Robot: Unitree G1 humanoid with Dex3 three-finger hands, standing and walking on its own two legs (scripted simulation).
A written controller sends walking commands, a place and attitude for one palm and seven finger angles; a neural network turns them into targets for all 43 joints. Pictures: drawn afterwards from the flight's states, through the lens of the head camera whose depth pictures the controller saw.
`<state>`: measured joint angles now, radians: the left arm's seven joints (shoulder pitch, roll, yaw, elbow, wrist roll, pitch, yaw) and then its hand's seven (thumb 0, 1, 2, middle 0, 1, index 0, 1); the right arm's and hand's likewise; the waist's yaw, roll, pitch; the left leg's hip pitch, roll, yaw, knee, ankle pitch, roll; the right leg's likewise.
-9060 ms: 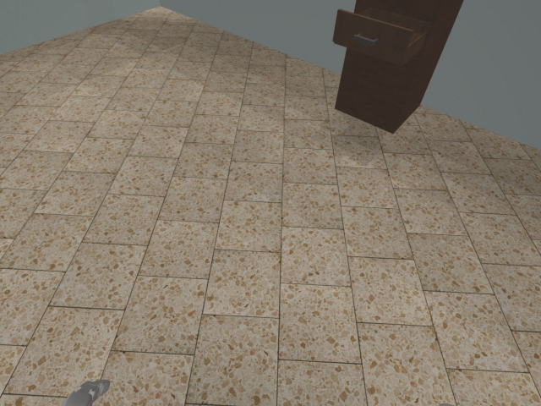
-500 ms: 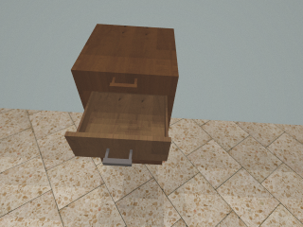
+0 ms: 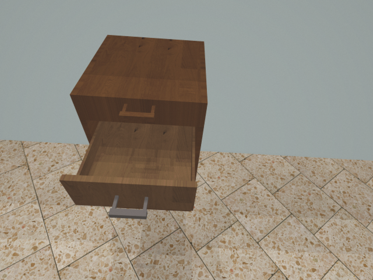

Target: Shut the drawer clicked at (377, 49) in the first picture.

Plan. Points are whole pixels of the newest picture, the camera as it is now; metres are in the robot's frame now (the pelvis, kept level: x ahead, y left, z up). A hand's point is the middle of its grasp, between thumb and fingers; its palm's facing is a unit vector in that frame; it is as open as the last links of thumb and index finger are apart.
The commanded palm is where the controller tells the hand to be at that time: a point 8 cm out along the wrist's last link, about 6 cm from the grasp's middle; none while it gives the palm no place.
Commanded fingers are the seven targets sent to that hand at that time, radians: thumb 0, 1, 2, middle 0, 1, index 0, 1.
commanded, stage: come to a stop and stand still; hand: left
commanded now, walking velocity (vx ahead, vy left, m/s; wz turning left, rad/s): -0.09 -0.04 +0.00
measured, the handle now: (129, 206) +0.35 +0.18 -0.17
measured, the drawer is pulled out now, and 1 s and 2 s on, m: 0.24 0.24 0.24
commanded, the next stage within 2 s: look again from close up in 0.66 s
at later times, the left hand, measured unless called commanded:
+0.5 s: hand out of the picture -0.07 +0.19 -0.17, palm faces +0.03 -0.98 -0.17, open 7.3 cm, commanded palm none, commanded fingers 0.00 0.90 0.90 -0.20 -0.30 -0.20 -0.30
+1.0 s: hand out of the picture -0.06 +0.20 -0.18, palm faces +0.04 -0.98 -0.18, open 7.3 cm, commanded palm none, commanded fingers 0.00 0.90 0.90 -0.20 -0.30 -0.20 -0.30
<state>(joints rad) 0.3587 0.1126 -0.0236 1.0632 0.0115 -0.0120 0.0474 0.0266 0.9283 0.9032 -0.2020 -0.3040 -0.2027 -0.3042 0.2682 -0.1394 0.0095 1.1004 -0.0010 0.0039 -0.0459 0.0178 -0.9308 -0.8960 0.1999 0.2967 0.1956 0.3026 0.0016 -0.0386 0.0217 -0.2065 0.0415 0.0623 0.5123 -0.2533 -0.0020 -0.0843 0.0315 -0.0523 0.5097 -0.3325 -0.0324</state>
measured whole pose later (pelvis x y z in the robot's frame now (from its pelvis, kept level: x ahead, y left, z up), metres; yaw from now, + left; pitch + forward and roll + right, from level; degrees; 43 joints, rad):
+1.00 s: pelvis -0.04 +0.04 -0.01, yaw +1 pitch +0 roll -1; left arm 0.35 0.12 -0.01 1.07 0.02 -0.02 0.05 0.01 0.91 0.90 -0.20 -0.30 -0.20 -0.30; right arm 0.34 -0.14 0.02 1.06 -0.02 0.00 -0.01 0.02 -0.93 -0.90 0.20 0.30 0.20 0.30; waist -0.01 0.03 0.01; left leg -0.34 -0.01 0.05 0.59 -0.26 0.05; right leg -0.18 -0.01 -0.06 0.54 -0.36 0.00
